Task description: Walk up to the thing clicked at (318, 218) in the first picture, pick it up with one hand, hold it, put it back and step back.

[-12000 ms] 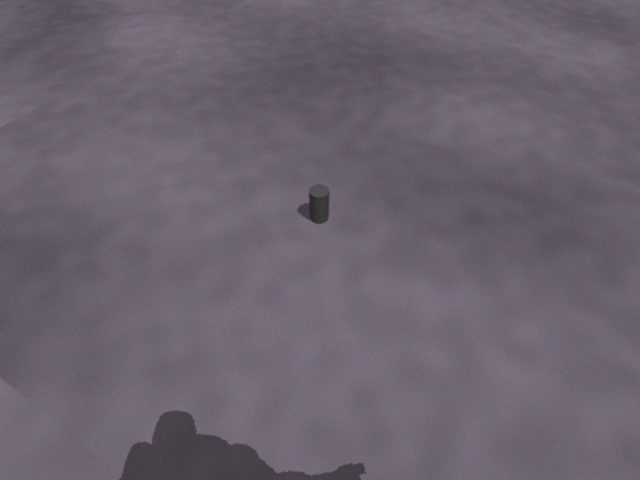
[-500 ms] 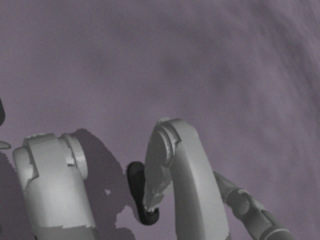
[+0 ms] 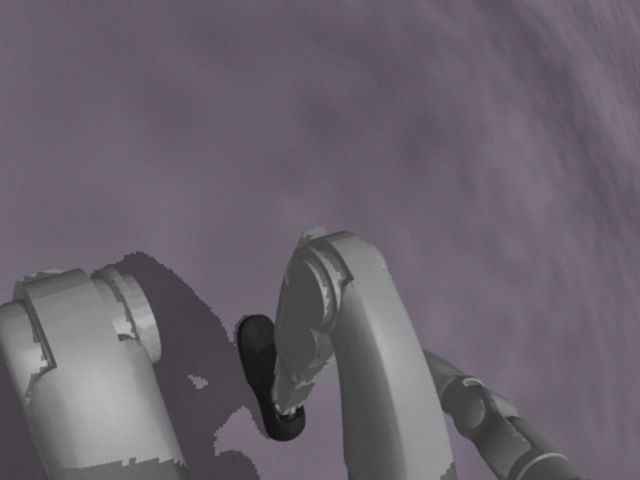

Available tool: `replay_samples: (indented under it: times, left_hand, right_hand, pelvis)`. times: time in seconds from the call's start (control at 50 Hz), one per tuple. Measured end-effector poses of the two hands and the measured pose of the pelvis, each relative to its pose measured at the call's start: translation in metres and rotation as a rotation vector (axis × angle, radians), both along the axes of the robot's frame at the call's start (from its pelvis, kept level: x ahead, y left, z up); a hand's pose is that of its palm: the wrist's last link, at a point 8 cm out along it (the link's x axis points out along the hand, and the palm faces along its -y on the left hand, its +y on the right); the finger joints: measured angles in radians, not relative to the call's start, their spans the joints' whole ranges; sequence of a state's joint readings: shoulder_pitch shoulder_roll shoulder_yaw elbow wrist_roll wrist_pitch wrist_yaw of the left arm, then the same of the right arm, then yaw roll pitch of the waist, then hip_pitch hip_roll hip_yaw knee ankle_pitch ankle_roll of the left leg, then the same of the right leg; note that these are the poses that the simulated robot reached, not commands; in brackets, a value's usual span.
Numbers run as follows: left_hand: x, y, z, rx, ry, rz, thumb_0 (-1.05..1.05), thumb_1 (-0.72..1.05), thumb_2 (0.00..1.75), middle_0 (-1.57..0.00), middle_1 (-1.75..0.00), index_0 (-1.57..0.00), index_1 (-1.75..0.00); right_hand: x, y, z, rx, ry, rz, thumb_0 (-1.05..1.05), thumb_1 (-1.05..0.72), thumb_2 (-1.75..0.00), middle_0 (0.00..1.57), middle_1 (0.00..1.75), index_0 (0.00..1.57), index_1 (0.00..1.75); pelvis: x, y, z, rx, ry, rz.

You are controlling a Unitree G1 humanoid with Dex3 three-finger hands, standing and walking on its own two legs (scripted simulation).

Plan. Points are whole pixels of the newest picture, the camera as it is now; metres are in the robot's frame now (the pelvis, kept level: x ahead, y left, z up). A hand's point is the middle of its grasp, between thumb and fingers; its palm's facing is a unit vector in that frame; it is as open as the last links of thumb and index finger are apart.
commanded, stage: close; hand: left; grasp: from the side
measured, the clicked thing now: out of the picture +0.42 +0.31 -0.20
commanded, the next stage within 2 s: settle in 0.36 s
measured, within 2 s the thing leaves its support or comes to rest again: leaves its support in 0.80 s
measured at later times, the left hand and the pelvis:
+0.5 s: hand out of the picture +0.41 +0.31 -0.17, palm faces +0.45 -0.89 +0.00, open 11.2 cm; pelvis +0.00 +0.00 +0.01, yaw +0 degrees
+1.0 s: hand out of the picture +0.41 +0.33 -0.12, palm faces +0.44 -0.90 -0.01, open 11.4 cm; pelvis +0.01 +0.00 +0.02, yaw +1 degrees
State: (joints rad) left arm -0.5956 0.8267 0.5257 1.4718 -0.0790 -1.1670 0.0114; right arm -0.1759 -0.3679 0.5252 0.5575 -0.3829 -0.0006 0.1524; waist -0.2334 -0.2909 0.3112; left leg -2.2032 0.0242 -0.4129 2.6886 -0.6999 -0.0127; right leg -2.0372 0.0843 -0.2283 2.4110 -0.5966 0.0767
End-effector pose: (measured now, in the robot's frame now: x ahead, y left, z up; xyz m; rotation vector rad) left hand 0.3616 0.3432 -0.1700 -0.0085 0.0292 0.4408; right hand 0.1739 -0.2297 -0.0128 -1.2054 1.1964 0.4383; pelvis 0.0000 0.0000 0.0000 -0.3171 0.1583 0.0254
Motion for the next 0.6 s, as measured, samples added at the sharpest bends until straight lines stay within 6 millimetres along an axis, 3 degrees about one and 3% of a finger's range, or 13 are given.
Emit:
replay_samples:
  times: [0.18,0.36,0.6]
  left_hand:
    - [0.003,0.001,0.004,0.006,0.001,-0.001,-0.02,-0.01,0.51,-0.46,-0.45,-0.44,-0.46]
    - [0.006,0.004,0.004,-0.005,0.004,0.037,-0.01,-0.15,0.61,-0.61,-0.71,-0.57,-0.71]
    - [0.012,0.005,0.004,0.0,0.001,0.024,0.0,-0.34,0.85,-0.62,-0.9,-0.59,-0.89]
  right_hand:
    - [0.0,0.0,0.001,0.0,0.006,0.001,0.0,-0.88,-0.89,0.21,0.3,0.2,0.3]
    - [0.0,-0.001,0.005,-0.015,0.009,0.0,0.0,-0.88,-0.89,0.21,0.3,0.2,0.3]
    - [-0.004,-0.002,0.005,-0.025,0.024,-0.022,0.0,-0.89,-0.9,0.21,0.3,0.2,0.3]
  pelvis:
    - [0.001,0.0,0.003,-0.003,0.009,-0.003]
    - [0.0,0.0,0.005,-0.003,0.013,-0.005]
    - [0.001,0.001,0.006,-0.008,0.018,-0.005]
